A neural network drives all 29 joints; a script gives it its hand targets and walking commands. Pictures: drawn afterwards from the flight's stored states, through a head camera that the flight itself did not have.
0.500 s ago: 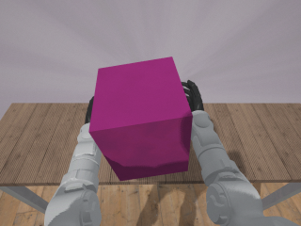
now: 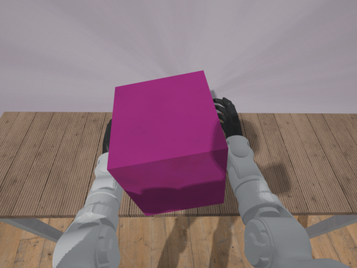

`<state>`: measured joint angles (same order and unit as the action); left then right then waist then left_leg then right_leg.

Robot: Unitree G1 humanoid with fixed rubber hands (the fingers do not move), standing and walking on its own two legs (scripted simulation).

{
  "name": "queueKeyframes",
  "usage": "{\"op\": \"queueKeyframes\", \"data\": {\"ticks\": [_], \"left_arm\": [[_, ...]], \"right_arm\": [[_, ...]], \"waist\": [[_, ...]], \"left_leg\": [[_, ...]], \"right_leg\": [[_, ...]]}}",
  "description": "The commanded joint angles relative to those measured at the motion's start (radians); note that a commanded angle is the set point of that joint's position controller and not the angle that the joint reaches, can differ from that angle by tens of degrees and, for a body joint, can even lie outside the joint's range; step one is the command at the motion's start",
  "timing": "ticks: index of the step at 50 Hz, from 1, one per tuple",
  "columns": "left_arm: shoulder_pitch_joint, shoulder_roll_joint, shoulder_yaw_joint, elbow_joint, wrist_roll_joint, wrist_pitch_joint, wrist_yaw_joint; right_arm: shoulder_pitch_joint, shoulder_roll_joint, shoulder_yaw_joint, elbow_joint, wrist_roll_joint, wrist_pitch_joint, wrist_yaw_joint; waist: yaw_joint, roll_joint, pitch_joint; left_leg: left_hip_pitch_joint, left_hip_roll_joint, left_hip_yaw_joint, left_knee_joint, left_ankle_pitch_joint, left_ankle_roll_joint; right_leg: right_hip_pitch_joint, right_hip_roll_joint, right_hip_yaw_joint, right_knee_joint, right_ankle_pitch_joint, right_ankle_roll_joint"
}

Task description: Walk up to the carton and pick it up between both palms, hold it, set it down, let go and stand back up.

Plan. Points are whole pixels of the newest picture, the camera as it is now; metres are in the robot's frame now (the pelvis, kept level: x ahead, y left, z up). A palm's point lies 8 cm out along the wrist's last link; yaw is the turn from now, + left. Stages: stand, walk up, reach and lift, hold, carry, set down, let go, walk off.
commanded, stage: set down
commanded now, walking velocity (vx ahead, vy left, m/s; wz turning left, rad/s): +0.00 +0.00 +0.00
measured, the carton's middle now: (172, 148) +0.37 +0.01 +0.03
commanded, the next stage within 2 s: none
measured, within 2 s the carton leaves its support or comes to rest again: rests again in 0.92 s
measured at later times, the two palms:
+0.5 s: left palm (115, 153) +0.38 +0.16 +0.00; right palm (230, 136) +0.40 -0.13 +0.04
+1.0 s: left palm (117, 153) +0.39 +0.15 -0.01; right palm (233, 143) +0.39 -0.14 +0.02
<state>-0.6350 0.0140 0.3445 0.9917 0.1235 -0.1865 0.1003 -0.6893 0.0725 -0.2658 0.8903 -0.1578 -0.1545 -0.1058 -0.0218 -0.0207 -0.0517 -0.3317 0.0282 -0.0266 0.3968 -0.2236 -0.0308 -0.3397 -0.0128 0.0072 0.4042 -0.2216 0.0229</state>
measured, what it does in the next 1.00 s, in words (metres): stands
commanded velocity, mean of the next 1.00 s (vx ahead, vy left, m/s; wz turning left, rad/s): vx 0.00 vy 0.00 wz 0.00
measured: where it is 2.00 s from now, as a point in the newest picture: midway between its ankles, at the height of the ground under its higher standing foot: outside the picture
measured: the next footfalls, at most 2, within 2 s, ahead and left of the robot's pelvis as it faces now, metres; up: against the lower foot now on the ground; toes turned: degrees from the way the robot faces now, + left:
none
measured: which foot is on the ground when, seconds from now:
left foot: down 0.00-1.00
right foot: down 0.00-1.00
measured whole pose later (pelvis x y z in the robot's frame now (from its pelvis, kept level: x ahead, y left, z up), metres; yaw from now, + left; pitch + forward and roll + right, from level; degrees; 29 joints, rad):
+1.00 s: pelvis +0.01 +0.00 +0.00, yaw +0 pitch +15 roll +0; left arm -0.70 0.01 0.37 1.25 0.12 -0.40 0.10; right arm -0.66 0.00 -0.27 1.09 -0.19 -0.35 -0.09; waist -0.01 -0.01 -0.13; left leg -0.45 0.03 -0.03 0.40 -0.22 -0.03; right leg -0.45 -0.01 0.01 0.40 -0.22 0.02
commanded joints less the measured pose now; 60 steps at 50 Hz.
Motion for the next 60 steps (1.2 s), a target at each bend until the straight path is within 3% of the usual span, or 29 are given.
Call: {"op": "queueKeyframes", "data": {"ticks": [1, 21, 36, 42, 45, 47, 49, 53, 60], "left_arm": [[-0.832, -0.66, -0.343, -0.188, 0.069, -0.148, -0.119], [-0.753, -0.637, -0.318, -0.078, 0.083, -0.267, -0.112], [-0.678, -0.513, -0.218, 0.018, 0.119, -0.292, -0.119], [-0.593, -0.168, -0.066, 0.068, 0.107, -0.29, -0.065], [-0.632, -0.181, -0.041, 0.068, 0.106, -0.293, -0.058], [-0.641, -0.112, -0.024, 0.085, 0.095, -0.294, -0.044], [-0.626, 0.002, -0.022, 0.096, 0.057, -0.298, -0.019], [-0.609, 0.038, -0.055, 0.098, -0.003, -0.311, 0.004], [-0.567, 0.184, -0.106, 0.095, -0.11, -0.307, 0.033]], "right_arm": [[-0.555, 0.656, 0.284, 0.014, -0.142, -0.117, 0.162], [-0.494, 0.629, 0.279, 0.088, -0.185, -0.207, 0.158], [-0.445, 0.522, 0.194, 0.181, -0.223, -0.233, 0.158], [-0.411, 0.155, 0.103, 0.218, -0.141, -0.241, 0.114], [-0.478, 0.18, 0.073, 0.202, -0.124, -0.238, 0.105], [-0.503, 0.108, 0.057, 0.192, -0.106, -0.242, 0.096], [-0.51, -0.021, 0.068, 0.178, -0.052, -0.252, 0.076], [-0.533, -0.057, 0.125, 0.137, 0.031, -0.271, 0.052], [-0.517, -0.267, 0.208, 0.134, 0.191, -0.294, 0.014]], "waist": [[0.028, 0.088, -0.83], [0.042, 0.094, -0.844], [0.056, 0.077, -0.74], [0.085, 0.081, -0.738], [0.085, 0.062, -0.704], [0.09, 0.06, -0.712], [0.096, 0.06, -0.75], [0.092, 0.032, -0.828], [0.073, 0.007, -0.965]], "left_leg": [[0.068, -0.029, 0.113, 0.03, 0.543, -0.058], [0.002, -0.021, 0.109, 0.056, 0.593, -0.064], [-0.035, -0.023, 0.128, 0.029, 0.518, -0.052], [-0.042, -0.025, 0.14, 0.036, 0.518, -0.048], [-0.08, -0.038, 0.138, 0.037, 0.464, -0.032], [-0.095, -0.041, 0.141, 0.04, 0.443, -0.029], [-0.106, -0.042, 0.145, 0.052, 0.454, -0.032], [-0.145, -0.045, 0.135, 0.085, 0.489, -0.03], [-0.181, -0.035, 0.122, 0.128, 0.632, -0.049]], "right_leg": [[0.404, 0.029, -0.04, 0.046, 0.687, 0.021], [0.377, 0.025, -0.037, 0.07, 0.737, 0.009], [0.352, 0.017, -0.05, 0.064, 0.662, 0.002], [0.33, 0.018, -0.047, 0.081, 0.674, -0.004], [0.289, 0.019, -0.045, 0.082, 0.621, -0.003], [0.272, 0.019, -0.043, 0.087, 0.604, -0.003], [0.273, 0.021, -0.038, 0.104, 0.625, -0.004], [0.297, 0.027, -0.02, 0.141, 0.706, 0.005], [0.365, 0.037, 0.02, 0.208, 0.909, 0.01]]}}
